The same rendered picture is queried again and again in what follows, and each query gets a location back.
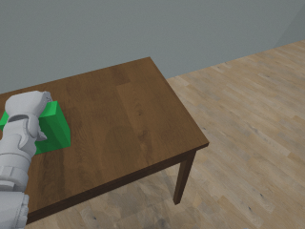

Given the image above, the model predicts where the robot left upper arm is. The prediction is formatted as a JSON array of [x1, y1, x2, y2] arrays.
[[0, 191, 30, 229]]

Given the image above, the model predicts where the robot left forearm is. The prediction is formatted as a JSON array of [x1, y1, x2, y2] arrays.
[[0, 112, 39, 193]]

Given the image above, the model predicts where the left robot hand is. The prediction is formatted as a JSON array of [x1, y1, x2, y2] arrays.
[[5, 91, 52, 141]]

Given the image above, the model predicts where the table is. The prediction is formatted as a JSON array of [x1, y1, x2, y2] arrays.
[[0, 56, 210, 225]]

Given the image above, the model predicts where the sponge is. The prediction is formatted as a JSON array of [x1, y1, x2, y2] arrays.
[[0, 100, 71, 155]]

